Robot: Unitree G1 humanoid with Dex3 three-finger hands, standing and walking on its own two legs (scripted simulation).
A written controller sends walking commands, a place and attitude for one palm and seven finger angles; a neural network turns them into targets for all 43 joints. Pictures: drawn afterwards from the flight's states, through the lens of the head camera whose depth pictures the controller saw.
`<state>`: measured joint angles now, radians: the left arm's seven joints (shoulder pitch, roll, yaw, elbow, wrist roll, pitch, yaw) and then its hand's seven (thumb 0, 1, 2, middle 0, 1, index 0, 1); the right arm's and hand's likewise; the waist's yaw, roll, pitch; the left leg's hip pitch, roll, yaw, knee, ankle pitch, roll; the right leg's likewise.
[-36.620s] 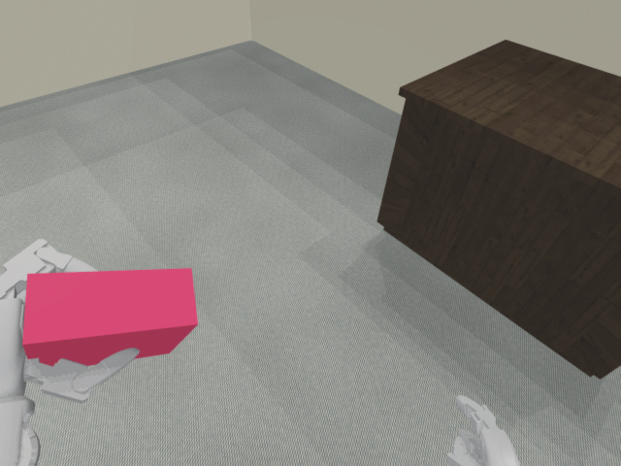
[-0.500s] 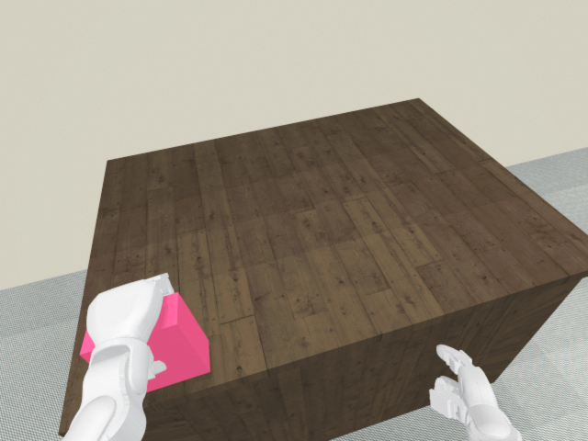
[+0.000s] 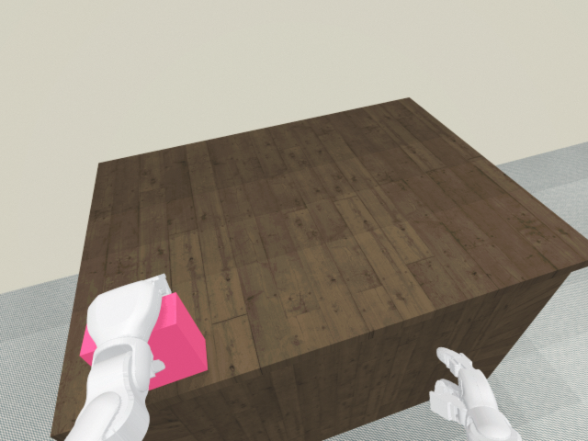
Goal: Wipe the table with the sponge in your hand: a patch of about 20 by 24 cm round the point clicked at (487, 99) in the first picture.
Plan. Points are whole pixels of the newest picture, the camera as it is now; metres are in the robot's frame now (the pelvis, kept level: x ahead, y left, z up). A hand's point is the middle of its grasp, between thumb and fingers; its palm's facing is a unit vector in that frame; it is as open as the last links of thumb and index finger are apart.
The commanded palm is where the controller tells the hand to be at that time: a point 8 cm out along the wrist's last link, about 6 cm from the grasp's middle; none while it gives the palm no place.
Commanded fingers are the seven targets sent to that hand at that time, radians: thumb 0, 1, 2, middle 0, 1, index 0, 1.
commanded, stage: wipe forward along the first lane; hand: left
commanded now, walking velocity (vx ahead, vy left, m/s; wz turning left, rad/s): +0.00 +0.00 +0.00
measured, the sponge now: (156, 354) +0.23 +0.26 -0.03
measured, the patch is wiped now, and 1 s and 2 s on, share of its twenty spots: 0.00 0.15 0.45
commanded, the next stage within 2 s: slide across to the middle lane in 1.58 s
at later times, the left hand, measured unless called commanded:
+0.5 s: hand (144, 298) +0.29 +0.29 +0.03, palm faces -0.09 -0.05 -0.99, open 10.0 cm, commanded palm +0.27 +0.30 +0.06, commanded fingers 0.00 0.10 1.30 -1.20 -1.60 -1.20 -1.60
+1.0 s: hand (141, 270) +0.34 +0.32 +0.03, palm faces -0.12 +0.01 -0.99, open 10.0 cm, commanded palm +0.32 +0.32 +0.06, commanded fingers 0.00 0.10 1.30 -1.20 -1.60 -1.20 -1.60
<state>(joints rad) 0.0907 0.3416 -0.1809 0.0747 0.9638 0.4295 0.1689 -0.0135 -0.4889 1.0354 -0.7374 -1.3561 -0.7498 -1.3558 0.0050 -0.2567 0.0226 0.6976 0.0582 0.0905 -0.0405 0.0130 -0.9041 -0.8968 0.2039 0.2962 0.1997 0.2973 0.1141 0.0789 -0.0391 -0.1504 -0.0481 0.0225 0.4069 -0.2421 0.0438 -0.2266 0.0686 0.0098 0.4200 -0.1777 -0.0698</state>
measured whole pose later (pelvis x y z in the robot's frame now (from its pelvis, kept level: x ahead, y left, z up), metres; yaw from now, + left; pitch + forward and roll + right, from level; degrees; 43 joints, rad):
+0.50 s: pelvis -0.01 -0.01 -0.01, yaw +1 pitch +4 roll +1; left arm -0.22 0.42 -0.08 0.48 0.96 0.29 0.15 -0.01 -0.52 1.06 -0.76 -1.33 -0.78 -1.33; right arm 0.10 -0.28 0.01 0.71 0.08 0.07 -0.09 0.01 -0.90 -0.90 0.20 0.30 0.20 0.30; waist 0.07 0.06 -0.07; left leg -0.31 -0.04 0.01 0.49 -0.25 0.03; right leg -0.37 0.08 -0.01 0.48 -0.18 -0.09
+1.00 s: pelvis -0.02 -0.01 -0.01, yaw +1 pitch +9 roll +1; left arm -0.48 0.52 -0.02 0.81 0.98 0.16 0.19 0.01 -0.56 1.11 -0.78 -1.32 -0.79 -1.33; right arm 0.18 -0.28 0.00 0.71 0.09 0.07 -0.09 0.01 -0.90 -0.90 0.20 0.30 0.20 0.30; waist 0.02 0.05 -0.09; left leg -0.46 -0.04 0.00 0.57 -0.27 0.03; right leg -0.51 0.08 -0.02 0.53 -0.18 -0.08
